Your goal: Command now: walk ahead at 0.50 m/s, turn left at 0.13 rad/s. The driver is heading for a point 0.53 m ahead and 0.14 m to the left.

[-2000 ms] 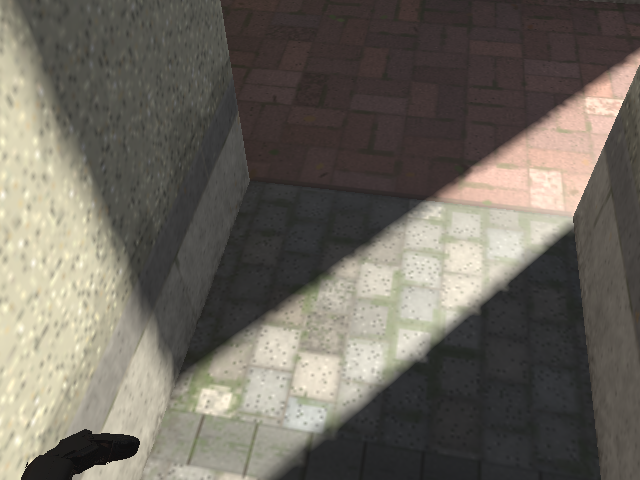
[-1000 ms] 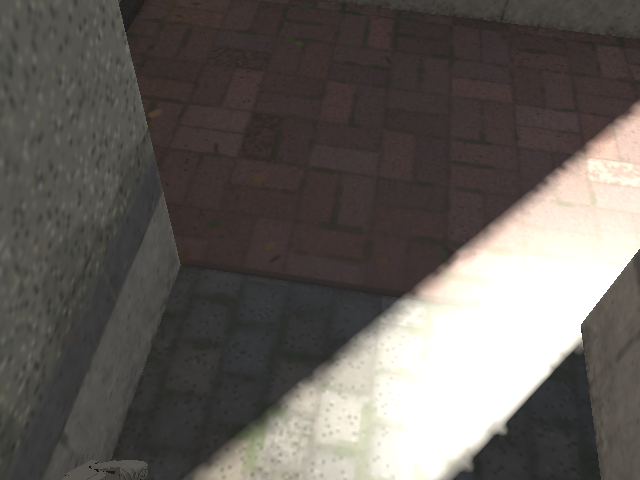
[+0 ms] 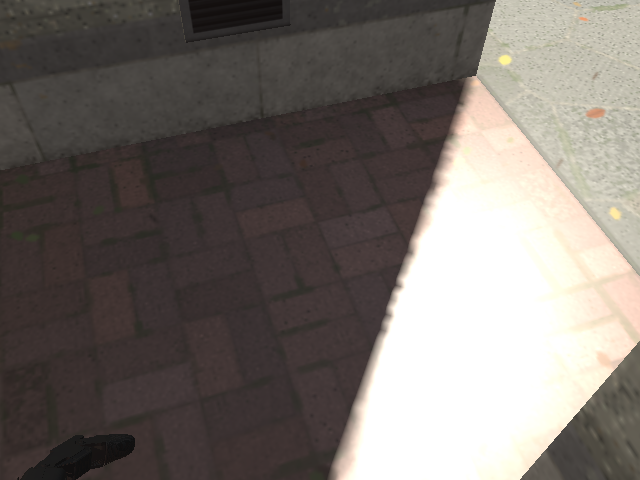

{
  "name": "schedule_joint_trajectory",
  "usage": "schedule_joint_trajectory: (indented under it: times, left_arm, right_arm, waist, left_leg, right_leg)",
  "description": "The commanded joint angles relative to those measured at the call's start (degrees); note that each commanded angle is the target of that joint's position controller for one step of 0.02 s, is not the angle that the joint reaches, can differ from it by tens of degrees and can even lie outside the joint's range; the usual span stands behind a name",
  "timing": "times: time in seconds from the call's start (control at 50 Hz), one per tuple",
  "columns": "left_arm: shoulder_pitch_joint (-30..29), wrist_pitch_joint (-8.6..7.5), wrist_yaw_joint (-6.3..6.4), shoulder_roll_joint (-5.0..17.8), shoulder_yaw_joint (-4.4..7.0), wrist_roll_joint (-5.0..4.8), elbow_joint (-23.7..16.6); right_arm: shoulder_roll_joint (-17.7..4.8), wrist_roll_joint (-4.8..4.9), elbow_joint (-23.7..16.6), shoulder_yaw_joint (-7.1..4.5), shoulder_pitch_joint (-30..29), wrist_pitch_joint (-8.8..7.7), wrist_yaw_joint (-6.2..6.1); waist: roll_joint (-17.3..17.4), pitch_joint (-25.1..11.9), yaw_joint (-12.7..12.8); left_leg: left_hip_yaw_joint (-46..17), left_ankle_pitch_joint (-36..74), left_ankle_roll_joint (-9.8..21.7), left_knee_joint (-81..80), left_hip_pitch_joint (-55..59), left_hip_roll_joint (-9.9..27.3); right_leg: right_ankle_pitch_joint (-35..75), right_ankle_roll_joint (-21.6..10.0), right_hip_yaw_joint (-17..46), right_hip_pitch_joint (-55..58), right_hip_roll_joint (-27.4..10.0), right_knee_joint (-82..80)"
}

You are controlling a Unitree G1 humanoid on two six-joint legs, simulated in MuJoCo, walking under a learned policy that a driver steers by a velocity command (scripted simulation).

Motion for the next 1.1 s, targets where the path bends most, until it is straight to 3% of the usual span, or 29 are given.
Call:
schedule_joint_trajectory:
  times: [0.02, 0.06, 0.1, 0.12, 0.14, 0.16, 0.18, 0.2, 0.22, 0.26, 0.3, 0.34, 0.4, 0.42, 0.48, 0.56, 0.62, 0.66, 0.68, 0.7, 0.72, 0.74, 0.76, 0.78, 0.8, 0.82, 0.84, 0.92, 1.1]
  left_arm:
    - [-6.7, -1.17, -1.09, 2.0, 0.01, 1.44, -5.8]
    - [-4.1, -1.58, -1.04, 5.6, 1.41, 1.56, -4.8]
    - [9.5, -0.91, -0.09, 11.0, 4.30, 2.74, -0.8]
    - [19.4, 0.00, 0.43, 14.2, 5.28, 3.56, 0.3]
    - [21.1, 0.85, -0.20, 16.0, 4.72, 3.76, 1.3]
    - [20.5, 0.80, -0.38, 9.5, 3.33, 2.75, 1.5]
    - [16.1, -0.04, -0.07, 7.6, 2.45, 1.90, 1.2]
    - [11.4, -0.49, 0.35, 6.3, 2.16, 2.14, 1.3]
    - [9.2, -0.93, 0.18, 5.1, 1.73, 2.49, 2.1]
    - [7.6, -1.79, 0.62, 4.7, 2.60, 3.07, 4.3]
    - [8.9, -2.57, 0.67, 2.4, 2.53, 3.28, 6.3]
    - [13.1, -2.36, 1.58, 3.3, 3.36, 2.54, 7.7]
    - [16.6, -1.43, 2.27, 5.2, 4.50, 2.81, 9.7]
    - [17.1, -1.64, 2.42, 4.3, 4.30, 3.35, 9.3]
    - [17.6, -1.65, 2.89, 4.9, 4.71, 3.07, 9.4]
    - [17.4, -1.11, 2.36, 5.3, 4.14, 2.55, 9.7]
    - [19.2, -0.18, 1.79, 9.1, 4.87, 1.82, 11.4]
    - [19.1, 0.47, 1.55, 10.5, 4.82, 1.02, 11.6]
    - [18.3, 0.42, 1.47, 10.5, 4.53, 0.52, 11.8]
    - [20.1, -0.31, 1.18, 9.7, 4.13, 0.54, 11.9]
    - [23.1, -1.13, 0.41, 2.2, 2.21, 4.19, 8.8]
    - [29.5, -2.31, -0.35, 3.2, 1.14, 2.37, 9.6]
    - [21.6, -2.33, -0.42, 7.1, 2.49, -0.71, 10.3]
    - [17.2, -1.73, -0.10, 4.0, 1.48, -0.91, 8.5]
    - [14.9, -1.27, 0.90, 3.1, 1.14, 1.09, 8.8]
    - [14.7, -0.41, 1.32, 3.7, 1.54, 1.78, 9.4]
    - [15.1, 0.26, 1.21, 4.4, 1.81, 1.15, 9.3]
    - [15.7, 1.75, 1.07, 2.0, 1.75, 1.80, 10.6]
    - [4.6, 2.80, 1.28, 2.8, 1.76, 1.97, 11.7]
  right_arm:
    - [-10.3, 0.88, -2.8, -1.52, -1.0, -1.16, 0.08]
    - [-11.2, 1.29, -2.5, -1.73, -1.8, -1.31, 0.06]
    - [-11.0, 1.51, -2.3, -1.69, -2.2, -1.73, 0.21]
    - [-7.1, 0.99, -3.4, -0.25, -1.8, -2.15, -0.12]
    - [-0.8, 1.67, -2.6, 1.22, 10.8, -1.84, -0.51]
    - [-6.1, 2.47, -0.8, 0.02, 8.1, -1.30, -1.02]
    - [-8.6, 2.66, -2.6, -1.04, 1.4, -0.82, -1.31]
    - [-9.3, 2.21, -2.9, -1.76, -1.3, -0.02, -1.80]
    - [-9.3, 1.26, -3.0, -2.38, -1.7, 0.87, -2.00]
    - [-4.8, 1.17, -2.6, -2.40, 0.8, 2.49, -2.14]
    - [-3.3, 1.58, -4.2, -2.43, -2.4, 3.09, -1.78]
    - [-1.5, 0.41, -6.4, -2.16, -5.1, 4.40, -1.93]
    - [-0.9, 0.91, -10.9, -1.70, -8.8, 5.25, -1.93]
    - [-1.8, 1.40, -11.2, -1.85, -8.6, 5.54, -2.22]
    - [-2.1, 0.94, -14.1, -1.55, -12.7, 5.84, -1.99]
    - [-2.1, 1.87, -19.1, -0.92, -21.0, 4.97, 0.25]
    - [-1.3, 2.62, -22.1, -0.57, -24.0, 4.67, 2.24]
    - [-3.6, 1.21, -21.5, -1.78, -17.0, 4.06, 2.86]
    - [-6.4, 1.17, -18.4, -3.28, -7.4, 3.76, 2.91]
    - [-10.0, 1.19, -16.1, -5.01, -0.5, 4.16, 1.73]
    - [-16.7, 0.57, -14.8, -5.53, -0.2, 4.64, 0.20]
    - [-14.7, -1.14, -18.2, -3.99, -1.6, 3.68, 0.66]
    - [-9.4, -1.62, -16.9, -2.74, -1.2, 3.28, 1.32]
    - [-9.2, -0.70, -14.1, -2.57, -3.2, 2.58, 1.57]
    - [-7.6, -0.06, -14.5, -1.98, -7.1, 1.85, 1.49]
    - [-6.1, -0.45, -14.7, -1.52, -10.2, 1.49, 1.29]
    - [-5.6, -1.35, -14.5, -1.49, -12.3, 1.23, 1.61]
    - [-4.4, -2.46, -12.4, -1.04, -13.0, 0.58, 0.68]
    - [-4.7, -1.99, -8.9, -0.71, -13.2, 3.21, -2.18]
  waist:
    - [7.7, 3.4, 2.2]
    - [7.8, 1.6, 5.0]
    - [6.3, -8.5, 11.4]
    - [-0.4, -16.2, 15.6]
    - [-17.0, -26.1, 9.6]
    - [-9.4, -21.9, 11.6]
    - [-6.9, -12.6, 11.4]
    - [-2.7, -8.3, 10.2]
    - [-2.9, -5.0, 8.6]
    - [-4.9, -3.3, 6.5]
    - [-4.7, -2.3, 7.3]
    - [-2.5, -2.0, 8.0]
    - [-0.3, -0.2, 8.0]
    - [-1.7, 1.6, 8.0]
    - [-2.0, 5.8, 8.2]
    - [-3.0, 7.9, 9.6]
    - [-2.8, 9.7, 10.1]
    - [-4.4, 4.1, 6.3]
    - [-4.0, -2.6, 0.6]
    - [-0.7, -7.6, -2.6]
    - [22.4, -12.0, 4.4]
    - [20.3, -32.3, 5.2]
    - [7.4, -28.4, 1.8]
    - [6.5, -17.2, 4.0]
    - [2.4, -10.5, 5.8]
    - [2.2, -8.0, 7.8]
    - [4.0, -7.8, 9.4]
    - [4.1, -8.7, 12.1]
    - [7.4, -2.9, 8.5]
  left_leg:
    - [-9.8, 24.9, 9.3, -4.4, -8.2, 14.0]
    - [-10.6, 30.1, 7.5, -0.3, -4.3, 15.1]
    - [-6.6, 35.6, 4.1, 13.0, -7.4, 10.7]
    - [-4.0, 15.4, 0.6, 29.4, -18.0, 6.4]
    - [-4.1, -19.6, -1.5, 48.0, -29.4, 0.8]
    - [-8.0, -16.6, -1.2, 55.6, -34.4, 4.3]
    - [-6.6, -10.7, -1.2, 57.1, -37.7, 5.5]
    - [-6.4, -4.8, -1.7, 58.0, -37.2, 7.0]
    - [-6.7, 0.0, -2.3, 56.7, -35.5, 8.4]
    - [-7.3, 4.8, -2.8, 54.0, -30.7, 8.6]
    - [-5.7, 6.9, -2.3, 52.1, -33.7, 8.8]
    - [-5.7, 8.7, -3.2, 49.1, -37.6, 8.2]
    - [-7.8, 10.7, -3.3, 47.4, -44.2, 8.4]
    - [-7.2, 11.9, -3.2, 46.8, -45.2, 8.2]
    - [-6.0, 17.1, -3.0, 42.1, -47.2, 8.1]
    - [0.1, 16.7, -1.0, 32.9, -44.7, 9.7]
    - [4.7, 10.9, 1.7, 26.5, -39.6, 9.0]
    - [9.2, 5.6, 4.0, 25.0, -28.1, 3.4]
    - [10.1, 11.8, 5.8, 19.3, -14.1, 0.1]
    - [6.3, 20.8, 7.4, 16.8, 2.2, -0.6]
    - [-13.8, 48.4, 12.5, 20.7, 18.7, 13.4]
    - [-40.3, 37.9, 24.7, 9.8, 24.0, 26.6]
    - [-34.8, 35.8, 21.4, 4.9, 19.3, 24.0]
    - [-25.8, 32.2, 17.7, 5.3, 11.2, 22.1]
    - [-20.5, 32.3, 14.9, 4.3, 1.5, 20.0]
    - [-16.0, 35.7, 13.5, 2.8, -5.4, 18.2]
    - [-13.3, 41.4, 12.6, 2.2, -8.7, 16.8]
    - [-6.3, 50.6, 13.2, 0.9, -11.6, 15.5]
    - [-6.6, 22.1, 7.9, -2.6, -9.7, 13.2]
  right_leg:
    - [4.8, -1.2, -2.0, 7.3, 3.1, -5.8]
    - [2.9, -2.2, -1.2, 11.7, 3.6, -9.3]
    - [3.5, -4.6, -3.4, 31.4, 4.4, -7.6]
    - [3.7, -6.5, 7.5, 47.1, -6.4, -7.2]
    - [-5.3, -14.7, 32.4, 57.4, -22.3, -14.1]
    - [-24.7, -13.4, 37.9, 51.2, -20.4, -20.7]
    - [-27.5, -10.7, 30.2, 43.5, -17.8, -23.4]
    - [-22.1, -9.7, 25.1, 37.6, -16.5, -25.0]
    - [-15.0, -9.4, 18.3, 33.4, -14.0, -26.4]
    - [-2.2, -6.5, 7.6, 29.2, -10.3, -26.7]
    - [5.5, -6.5, 1.2, 29.8, -9.5, -25.6]
    - [12.0, -7.8, -0.5, 32.1, -11.0, -24.7]
    - [12.3, -10.4, -1.2, 34.8, -14.5, -25.4]
    - [3.4, -10.0, -3.4, 33.0, -13.0, -27.4]
    - [0.1, -9.6, -6.9, 31.8, -13.1, -29.1]
    - [0.1, -7.9, -13.0, 33.8, -12.7, -30.1]
    - [9.1, -6.9, -16.0, 36.2, -14.0, -28.3]
    - [38.7, -6.7, -17.6, 38.0, -13.3, -16.5]
    - [43.3, -5.0, -18.3, 35.9, -10.7, -4.9]
    - [34.5, -2.4, -17.7, 26.7, -7.8, 7.1]
    - [-28.4, 1.8, -16.9, 6.7, 1.5, 30.6]
    - [-38.5, 3.4, -0.8, 4.1, 6.5, 45.3]
    - [-33.3, 2.6, 3.0, 2.7, 4.3, 46.6]
    - [-28.6, 1.8, 0.6, -1.9, 2.0, 43.0]
    - [-23.5, 1.1, 1.4, -1.0, -0.8, 39.0]
    - [-20.5, 0.5, 2.2, 3.4, -2.1, 35.9]
    - [-19.5, -0.1, 2.5, 7.1, -2.2, 33.1]
    - [-15.0, 1.1, 2.3, 11.4, -1.5, 20.3]
    - [-7.9, 2.3, 2.3, 11.6, -0.3, -0.6]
